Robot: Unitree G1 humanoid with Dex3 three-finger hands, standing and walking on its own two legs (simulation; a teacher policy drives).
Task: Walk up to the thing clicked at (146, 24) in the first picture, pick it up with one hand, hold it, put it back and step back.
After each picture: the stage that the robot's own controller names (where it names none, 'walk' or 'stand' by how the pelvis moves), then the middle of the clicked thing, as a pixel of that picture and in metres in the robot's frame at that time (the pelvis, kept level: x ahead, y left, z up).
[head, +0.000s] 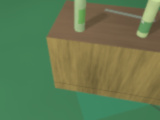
stand; (148, 18) +0.91 -0.42 -0.04
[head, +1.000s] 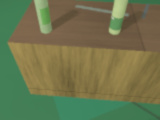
walk; (118, 14) +0.86 -0.17 -0.01
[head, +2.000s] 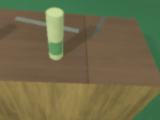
walk; (55, 36) +0.60 +0.16 -0.01
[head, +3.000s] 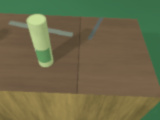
stand; (41, 43) +0.56 +0.19 -0.01
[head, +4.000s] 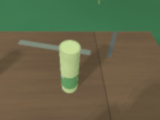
stand; (69, 69) +0.43 +0.05 -0.02
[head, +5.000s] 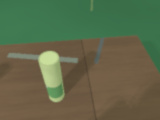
stand; (53, 79) +0.42 +0.13 -0.04
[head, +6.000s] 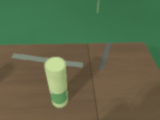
stand; (57, 85) +0.39 +0.11 -0.04
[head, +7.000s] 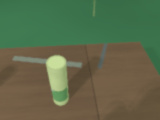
stand; (58, 83) +0.42 +0.11 -0.05
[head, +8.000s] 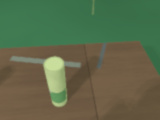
stand; (57, 84) +0.41 +0.11 -0.05
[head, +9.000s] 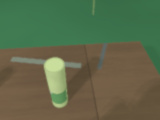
stand; (57, 85) +0.40 +0.11 -0.05
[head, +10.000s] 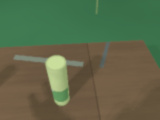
rise first; (59, 83) +0.40 +0.12 -0.04
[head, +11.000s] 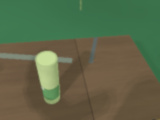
go down; (49, 80) +0.41 +0.11 -0.02
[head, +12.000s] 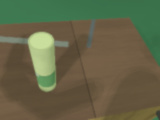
go down; (44, 66) +0.42 +0.11 +0.02
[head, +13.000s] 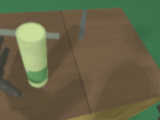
close in; (35, 60) +0.42 +0.12 +0.04
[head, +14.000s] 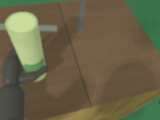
close; (30, 53) +0.43 +0.12 +0.06
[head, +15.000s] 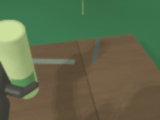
lift; (19, 66) +0.33 +0.17 +0.17
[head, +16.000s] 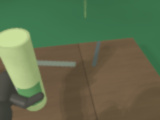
lift; (26, 76) +0.30 +0.16 +0.16
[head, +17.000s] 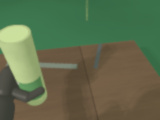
hold; (27, 71) +0.32 +0.16 +0.17
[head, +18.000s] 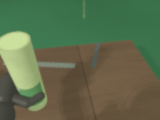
hold; (27, 77) +0.31 +0.16 +0.14
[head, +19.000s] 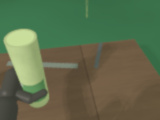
crouch; (31, 74) +0.32 +0.15 +0.14
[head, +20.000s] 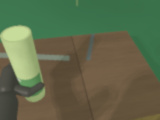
crouch; (27, 69) +0.36 +0.16 +0.10
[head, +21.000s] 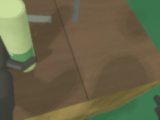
lower; (18, 42) +0.45 +0.14 +0.07
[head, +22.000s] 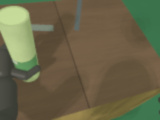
lower; (23, 51) +0.43 +0.13 +0.06
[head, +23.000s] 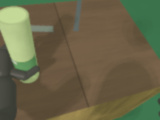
lower; (22, 51) +0.44 +0.14 +0.07
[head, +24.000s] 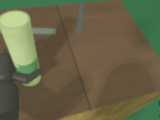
lower; (24, 54) +0.43 +0.14 +0.06
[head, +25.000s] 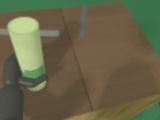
draw back; (31, 59) +0.41 +0.13 +0.06
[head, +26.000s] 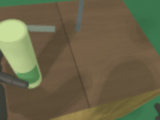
withdraw; (23, 60) +0.40 +0.14 +0.06
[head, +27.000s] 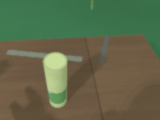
sink last; (56, 83) +0.37 +0.11 +0.01
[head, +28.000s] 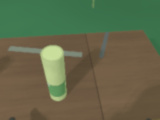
stand; (55, 76) +0.40 +0.12 +0.01
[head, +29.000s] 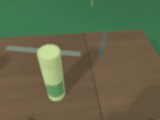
stand; (53, 76) +0.40 +0.12 +0.02
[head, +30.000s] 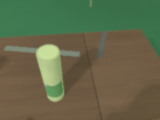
stand; (52, 76) +0.40 +0.12 +0.02
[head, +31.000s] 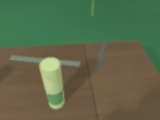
stand; (53, 85) +0.40 +0.12 -0.03
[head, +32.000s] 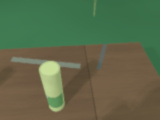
stand; (53, 88) +0.39 +0.12 -0.05
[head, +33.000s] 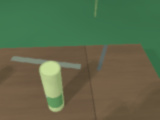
stand; (53, 89) +0.39 +0.12 -0.05
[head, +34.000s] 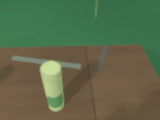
walk; (53, 88) +0.39 +0.12 -0.05
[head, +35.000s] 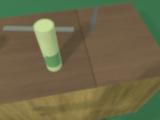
walk; (49, 48) +0.52 +0.13 -0.03
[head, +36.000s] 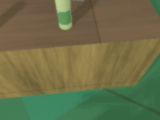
walk; (63, 6) +0.76 +0.10 -0.02
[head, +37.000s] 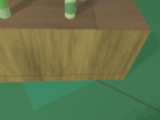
stand; out of the picture +1.00 +0.09 -0.03
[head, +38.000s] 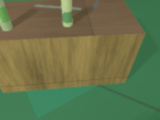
stand; (66, 8) +1.02 +0.11 -0.05
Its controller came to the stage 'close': yes
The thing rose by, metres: 0.20
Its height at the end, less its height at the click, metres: +0.00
